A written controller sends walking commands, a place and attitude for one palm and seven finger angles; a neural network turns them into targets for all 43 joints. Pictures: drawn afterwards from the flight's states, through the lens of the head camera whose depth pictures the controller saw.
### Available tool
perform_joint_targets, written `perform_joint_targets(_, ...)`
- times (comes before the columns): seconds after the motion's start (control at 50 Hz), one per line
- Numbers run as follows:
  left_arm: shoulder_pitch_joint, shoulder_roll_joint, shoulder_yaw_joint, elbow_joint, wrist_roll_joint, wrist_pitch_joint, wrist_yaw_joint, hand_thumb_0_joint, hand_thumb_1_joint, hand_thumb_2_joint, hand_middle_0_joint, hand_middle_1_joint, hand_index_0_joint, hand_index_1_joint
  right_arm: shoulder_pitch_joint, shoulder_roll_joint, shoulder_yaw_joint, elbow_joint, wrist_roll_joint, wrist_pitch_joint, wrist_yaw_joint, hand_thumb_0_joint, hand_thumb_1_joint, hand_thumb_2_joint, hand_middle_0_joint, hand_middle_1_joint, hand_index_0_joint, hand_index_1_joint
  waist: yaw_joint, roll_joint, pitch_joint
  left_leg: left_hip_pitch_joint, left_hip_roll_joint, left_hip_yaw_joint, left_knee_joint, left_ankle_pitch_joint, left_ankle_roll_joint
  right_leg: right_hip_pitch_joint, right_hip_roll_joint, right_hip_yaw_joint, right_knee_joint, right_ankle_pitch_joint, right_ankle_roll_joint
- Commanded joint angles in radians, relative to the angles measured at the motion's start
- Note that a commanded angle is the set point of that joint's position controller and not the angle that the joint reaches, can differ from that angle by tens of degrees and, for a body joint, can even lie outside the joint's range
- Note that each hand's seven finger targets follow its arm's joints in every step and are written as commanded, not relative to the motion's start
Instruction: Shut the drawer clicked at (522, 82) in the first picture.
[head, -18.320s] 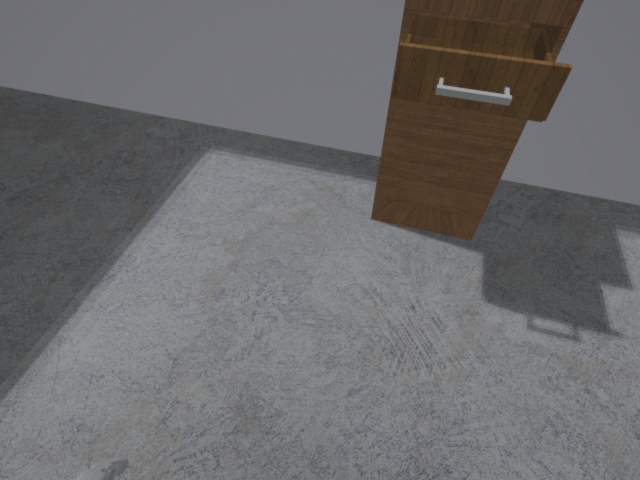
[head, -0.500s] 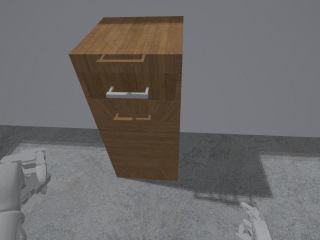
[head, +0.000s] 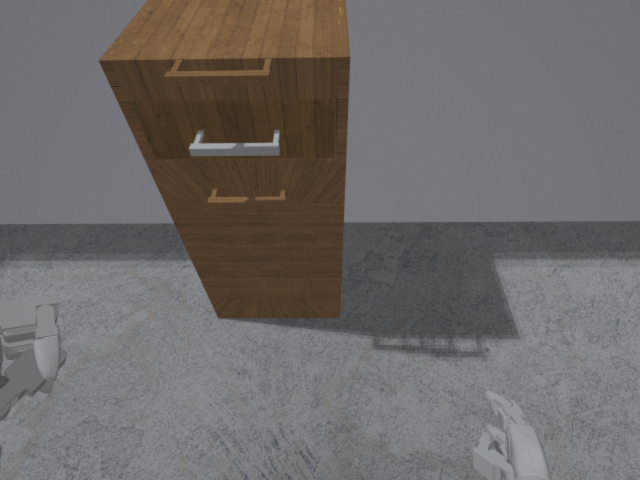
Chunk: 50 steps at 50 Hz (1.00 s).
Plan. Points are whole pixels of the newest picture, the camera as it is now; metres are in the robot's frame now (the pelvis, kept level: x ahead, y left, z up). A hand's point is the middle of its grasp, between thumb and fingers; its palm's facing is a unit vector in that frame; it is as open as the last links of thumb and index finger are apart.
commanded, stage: step back with the hand held close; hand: left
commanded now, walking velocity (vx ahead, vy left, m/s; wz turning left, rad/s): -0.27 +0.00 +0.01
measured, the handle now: (236, 142) +0.69 +0.21 +0.01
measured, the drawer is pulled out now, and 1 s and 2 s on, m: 0.00 0.00 0.00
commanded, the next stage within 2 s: stop stepping back and stand still in 0.84 s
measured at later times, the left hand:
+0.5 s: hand (4, 452) +0.12 +0.24 +0.17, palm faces +0.42 -0.75 -0.52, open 3.2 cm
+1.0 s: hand out of the picture +0.03 +0.21 +0.17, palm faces +0.31 -0.85 -0.43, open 3.3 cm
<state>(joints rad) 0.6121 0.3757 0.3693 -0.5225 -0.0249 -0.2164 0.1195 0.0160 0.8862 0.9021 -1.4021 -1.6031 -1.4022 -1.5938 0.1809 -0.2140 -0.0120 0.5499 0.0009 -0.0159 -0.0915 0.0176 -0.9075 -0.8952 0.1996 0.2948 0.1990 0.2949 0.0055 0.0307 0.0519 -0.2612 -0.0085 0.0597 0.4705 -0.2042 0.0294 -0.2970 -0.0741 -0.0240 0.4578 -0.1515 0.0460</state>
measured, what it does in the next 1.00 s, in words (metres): walks backwards: right foot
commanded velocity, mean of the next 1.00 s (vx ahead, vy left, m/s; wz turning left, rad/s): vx -0.31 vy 0.01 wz -0.03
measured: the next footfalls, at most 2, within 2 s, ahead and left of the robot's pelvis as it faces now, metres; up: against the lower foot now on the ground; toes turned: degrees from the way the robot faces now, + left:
right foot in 0.94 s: -0.21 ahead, -0.09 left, +0.00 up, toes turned -5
left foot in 1.08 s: -0.06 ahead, +0.07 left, +0.00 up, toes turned -2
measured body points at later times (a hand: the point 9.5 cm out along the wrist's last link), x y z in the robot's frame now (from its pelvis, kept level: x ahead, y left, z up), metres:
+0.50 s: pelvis -0.07 -0.01 -0.01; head -0.04 -0.01 +0.43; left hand +0.09 +0.28 +0.19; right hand +0.11 -0.24 -0.10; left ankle +0.03 +0.10 -0.74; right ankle -0.01 -0.14 -0.74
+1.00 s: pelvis -0.18 -0.02 -0.01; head -0.15 +0.00 +0.44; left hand +0.00 +0.25 +0.19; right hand +0.01 -0.23 -0.09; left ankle -0.03 +0.09 -0.73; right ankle -0.25 -0.15 -0.74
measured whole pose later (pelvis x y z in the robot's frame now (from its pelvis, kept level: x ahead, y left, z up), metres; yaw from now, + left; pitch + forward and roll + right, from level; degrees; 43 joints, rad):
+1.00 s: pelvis -0.18 -0.02 -0.01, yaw -3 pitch +3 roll -2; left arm 0.56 0.40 0.35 -0.59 -0.04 -0.28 0.13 0.02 0.89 0.90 -1.41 -1.60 -1.41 -1.59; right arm 0.13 -0.16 0.02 0.63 -0.03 -0.11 -0.06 0.01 -0.90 -0.89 0.20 0.30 0.20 0.30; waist 0.03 0.02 0.00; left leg -0.51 0.05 0.03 0.47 -0.09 0.00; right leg -0.17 0.04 0.02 0.46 -0.33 0.00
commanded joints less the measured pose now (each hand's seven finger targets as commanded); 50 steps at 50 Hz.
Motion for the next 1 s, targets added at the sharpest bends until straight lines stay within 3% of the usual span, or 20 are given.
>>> perform_joint_targets(0.0,0.006,0.143,0.119,-0.202,0.004,-0.072,0.029,0.0,0.9,0.9,-1.4,-1.6,-1.4,-1.6,-0.09,-0.125,-0.047,-0.168,-0.001,-0.068,-0.01,0.0,-0.9,-0.9,0.2,0.3,0.2,0.3,0.001,0.01,-0.135,-0.231,0.085,-0.088,-0.134,-0.123,0.033,0.228,0.036,0.038,0.03,0.108,-0.024)
perform_joint_targets(0.22,-0.028,0.149,0.117,-0.226,0.009,-0.116,0.062,0.0,0.9,0.9,-1.4,-1.6,-1.4,-1.6,-0.052,-0.13,-0.046,-0.136,-0.008,-0.106,-0.021,0.0,-0.9,-0.9,0.2,0.3,0.2,0.3,-0.016,-0.01,-0.104,-0.156,0.069,-0.113,-0.033,-0.287,0.012,-0.043,0.004,0.073,-0.099,-0.289,-0.047)
perform_joint_targets(0.32,-0.012,0.145,0.127,-0.237,0.029,-0.128,0.06,0.0,0.9,0.9,-1.4,-1.6,-1.4,-1.6,-0.07,-0.138,-0.045,-0.153,-0.003,-0.13,-0.028,0.0,-0.9,-0.9,0.2,0.3,0.2,0.3,-0.004,0.163,-0.118,-0.443,0.199,-0.256,-0.29,-0.421,0.079,0.257,0.125,0.015,0.239,-0.027,-0.013)
perform_joint_targets(0.4,-0.001,0.16,0.165,-0.209,0.054,-0.153,0.044,0.0,0.9,0.9,-1.4,-1.6,-1.4,-1.6,-0.082,-0.14,-0.056,-0.153,-0.013,-0.152,-0.017,0.0,-0.9,-0.9,0.2,0.3,0.2,0.3,0.005,0.135,-0.081,-0.619,0.191,-0.242,-0.223,-0.461,0.109,0.371,0.138,0.078,0.255,0.051,-0.017)
perform_joint_targets(0.46,0.005,0.191,0.16,-0.263,0.005,-0.164,0.032,0.0,0.9,0.9,-1.4,-1.6,-1.4,-1.6,-0.052,-0.109,-0.052,-0.111,-0.02,-0.149,0.002,0.0,-0.9,-0.9,0.2,0.3,0.2,0.3,-0.02,-0.064,-0.182,-0.174,0.05,-0.096,0.034,-0.022,0.01,0.057,-0.009,0.219,0.006,0.309,-0.077)
perform_joint_targets(0.52,0.0,0.192,0.143,-0.245,-0.008,-0.143,0.04,0.0,0.9,0.9,-1.4,-1.6,-1.4,-1.6,-0.052,-0.096,-0.068,-0.09,-0.005,-0.125,0.009,0.0,-0.9,-0.9,0.2,0.3,0.2,0.3,-0.016,-0.187,-0.228,0.011,-0.026,-0.045,0.274,-0.103,-0.036,-0.149,-0.132,0.284,-0.176,0.043,-0.146)
perform_joint_targets(0.56,-0.02,0.194,0.151,-0.24,-0.009,-0.128,0.046,0.0,0.9,0.9,-1.4,-1.6,-1.4,-1.6,-0.075,-0.086,-0.062,-0.085,-0.013,-0.106,0.009,0.0,-0.9,-0.9,0.2,0.3,0.2,0.3,-0.021,-0.188,-0.17,0.019,-0.022,-0.06,0.286,-0.105,-0.032,-0.223,-0.133,0.268,-0.191,-0.003,-0.156)
perform_joint_targets(0.6,-0.022,0.181,0.141,-0.241,-0.005,-0.127,0.045,0.0,0.9,0.9,-1.4,-1.6,-1.4,-1.6,-0.075,-0.098,-0.054,-0.084,-0.012,-0.095,0.001,0.0,-0.9,-0.9,0.2,0.3,0.2,0.3,-0.027,-0.1,-0.12,0.027,0.029,-0.109,0.021,-0.039,-0.012,-0.208,-0.032,0.166,-0.097,-0.035,-0.091)
perform_joint_targets(0.62,-0.026,0.178,0.138,-0.256,-0.005,-0.134,0.043,0.0,0.9,0.9,-1.4,-1.6,-1.4,-1.6,-0.083,-0.122,-0.056,-0.098,-0.012,-0.098,-0.006,0.0,-0.9,-0.9,0.2,0.3,0.2,0.3,-0.022,0.049,-0.109,-0.049,0.105,-0.188,-0.118,0.012,0.018,-0.135,0.072,0.108,0.01,-0.048,-0.047)
perform_joint_targets(0.64,-0.018,0.186,0.154,-0.252,0.009,-0.151,0.038,0.0,0.9,0.9,-1.4,-1.6,-1.4,-1.6,-0.094,-0.141,-0.06,-0.111,-0.014,-0.111,-0.01,0.0,-0.9,-0.9,0.2,0.3,0.2,0.3,-0.014,0.223,-0.174,-0.261,0.246,-0.32,-0.292,-0.222,0.066,0.105,0.154,0.034,0.247,-0.114,-0.018)
perform_joint_targets(0.66,-0.035,0.178,0.155,-0.273,0.022,-0.159,0.032,0.0,0.9,0.9,-1.4,-1.6,-1.4,-1.6,-0.108,-0.141,-0.06,-0.125,-0.029,-0.129,-0.013,0.0,-0.9,-0.9,0.2,0.3,0.2,0.3,-0.009,0.342,-0.175,-0.432,0.337,-0.461,-0.421,-0.419,0.124,0.207,0.193,0.056,0.492,-0.197,-0.017)
perform_joint_targets(0.7,-0.026,0.162,0.139,-0.277,0.018,-0.145,0.037,0.0,0.9,0.9,-1.4,-1.6,-1.4,-1.6,-0.063,-0.107,-0.066,-0.101,-0.029,-0.147,-0.003,0.0,-0.9,-0.9,0.2,0.3,0.2,0.3,-0.009,0.117,-0.175,-0.271,0.343,-0.409,-0.311,-0.223,0.163,0.024,0.166,0.111,0.613,-0.271,-0.03)
perform_joint_targets(0.72,-0.006,0.152,0.128,-0.275,0.007,-0.142,0.038,0.0,0.9,0.9,-1.4,-1.6,-1.4,-1.6,-0.06,-0.112,-0.069,-0.094,-0.026,-0.16,0.005,0.0,-0.9,-0.9,0.2,0.3,0.2,0.3,0.0,0.084,-0.189,-0.164,0.317,-0.354,-0.266,-0.126,0.157,-0.036,0.153,0.099,0.562,-0.308,-0.03)
perform_joint_targets(0.82,-0.036,0.13,0.057,-0.286,-0.017,-0.11,0.042,0.0,0.9,0.9,-1.4,-1.6,-1.4,-1.6,-0.054,-0.104,-0.047,-0.052,-0.035,-0.177,0.023,0.0,-0.9,-0.9,0.2,0.3,0.2,0.3,-0.008,0.185,-0.207,0.033,0.25,-0.241,-0.307,-0.067,0.067,-0.017,0.138,0.003,0.168,-0.379,-0.053)
perform_joint_targets(0.86,-0.049,0.162,0.08,-0.283,-0.019,-0.109,0.039,0.0,0.9,0.9,-1.4,-1.6,-1.4,-1.6,-0.046,-0.103,-0.046,-0.035,-0.045,-0.157,0.024,0.0,-0.9,-0.9,0.2,0.3,0.2,0.3,-0.007,0.183,-0.213,0.083,0.221,-0.183,-0.223,0.102,0.017,0.028,0.105,0.01,-0.098,-0.219,-0.074)
perform_joint_targets(0.88,-0.064,0.179,0.083,-0.285,-0.026,-0.117,0.03,0.0,0.9,0.9,-1.4,-1.6,-1.4,-1.6,-0.046,-0.094,-0.041,-0.036,-0.041,-0.141,0.026,0.0,-0.9,-0.9,0.2,0.3,0.2,0.3,-0.01,0.109,-0.222,0.144,0.183,-0.135,-0.133,0.192,-0.011,0.001,0.056,0.06,-0.2,-0.125,-0.09)
perform_joint_targets(0.92,-0.1,0.254,0.143,-0.28,-0.036,-0.133,0.036,0.0,0.9,0.9,-1.4,-1.6,-1.4,-1.6,-0.071,-0.077,-0.028,-0.046,-0.039,-0.122,0.015,0.0,-0.9,-0.9,0.2,0.3,0.2,0.3,-0.017,-0.089,-0.222,0.195,0.082,-0.058,0.098,0.047,-0.054,-0.178,-0.138,0.224,-0.247,0.057,-0.146)
perform_joint_targets(0.94,-0.096,0.256,0.154,-0.262,-0.026,-0.132,0.04,0.0,0.9,0.9,-1.4,-1.6,-1.4,-1.6,-0.07,-0.077,-0.02,-0.053,-0.044,-0.126,0.008,0.0,-0.9,-0.9,0.2,0.3,0.2,0.3,-0.017,-0.076,-0.208,0.19,0.047,-0.012,0.136,-0.001,-0.061,-0.188,-0.147,0.173,-0.229,0.081,-0.143)
perform_joint_targets(0.96,-0.083,0.23,0.12,-0.267,-0.034,-0.111,0.033,0.0,0.9,0.9,-1.4,-1.6,-1.4,-1.6,-0.083,-0.087,-0.039,-0.06,-0.013,-0.129,0.007,0.0,-0.9,-0.9,0.2,0.3,0.2,0.3,-0.015,-0.226,-0.252,0.159,-0.004,-0.026,0.219,-0.025,-0.057,-0.152,-0.136,0.157,-0.2,0.063,-0.141)
perform_joint_targets(0.98,0.015,0.236,0.162,-0.213,-0.034,-0.086,0.036,0.0,0.9,0.9,-1.4,-1.6,-1.4,-1.6,-0.082,-0.094,-0.039,-0.072,-0.009,-0.124,0.002,0.0,-0.9,-0.9,0.2,0.3,0.2,0.3,-0.011,-0.217,-0.214,0.105,0.001,-0.037,0.255,0.005,-0.043,-0.134,-0.133,0.15,-0.165,0.143,-0.146)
